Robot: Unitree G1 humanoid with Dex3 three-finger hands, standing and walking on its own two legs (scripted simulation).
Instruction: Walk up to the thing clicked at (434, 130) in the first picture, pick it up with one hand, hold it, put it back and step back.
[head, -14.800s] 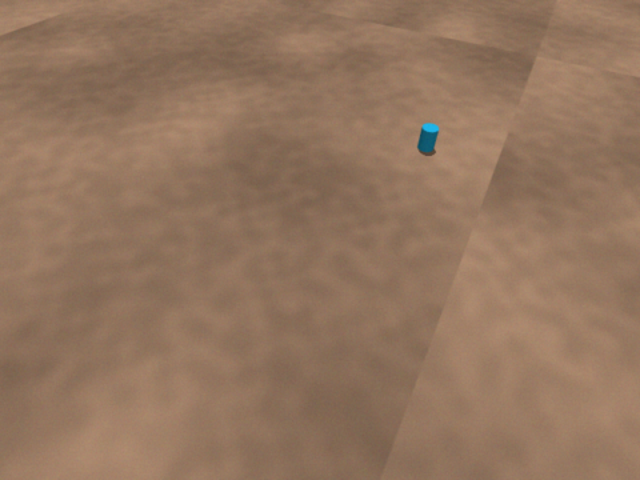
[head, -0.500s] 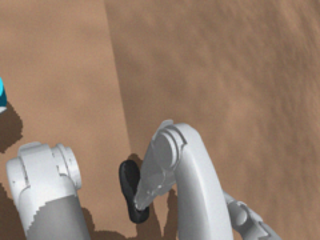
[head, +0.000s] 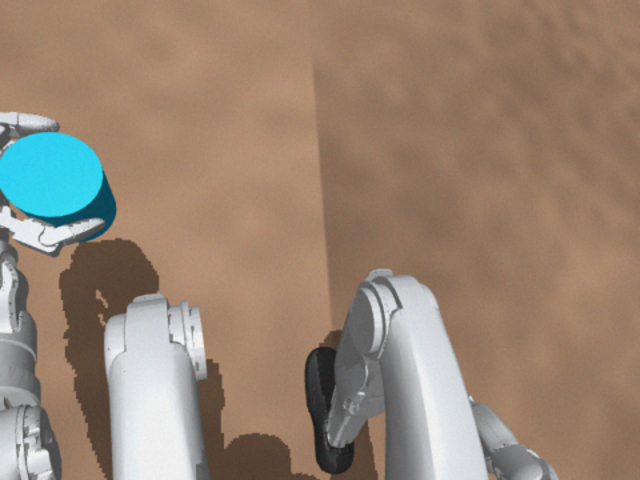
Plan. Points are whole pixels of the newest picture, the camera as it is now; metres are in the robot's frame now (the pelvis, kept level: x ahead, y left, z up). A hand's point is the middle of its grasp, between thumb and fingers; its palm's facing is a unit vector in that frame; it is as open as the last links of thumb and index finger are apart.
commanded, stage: settle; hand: left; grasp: from the side
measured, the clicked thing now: (66, 193) +0.44 +0.26 -0.11
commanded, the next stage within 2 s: lift in 0.86 s
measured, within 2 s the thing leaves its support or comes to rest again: neither
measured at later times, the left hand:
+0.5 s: hand (45, 148) +0.46 +0.26 -0.02, palm faces +0.22 -0.97 -0.04, open 11.8 cm
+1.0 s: hand (43, 139) +0.45 +0.26 +0.00, palm faces +0.24 -0.97 -0.04, open 11.8 cm
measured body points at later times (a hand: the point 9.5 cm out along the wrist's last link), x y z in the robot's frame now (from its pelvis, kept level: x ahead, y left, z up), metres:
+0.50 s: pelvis +0.01 -0.01 +0.02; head +0.22 +0.07 +0.41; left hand +0.44 +0.31 -0.02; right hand +0.15 -0.28 -0.08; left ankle +0.08 +0.12 -0.30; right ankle +0.13 -0.13 -0.30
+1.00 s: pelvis +0.01 -0.01 +0.04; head +0.22 +0.06 +0.44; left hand +0.44 +0.31 +0.00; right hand +0.15 -0.27 -0.07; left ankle +0.08 +0.12 -0.30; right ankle +0.13 -0.13 -0.30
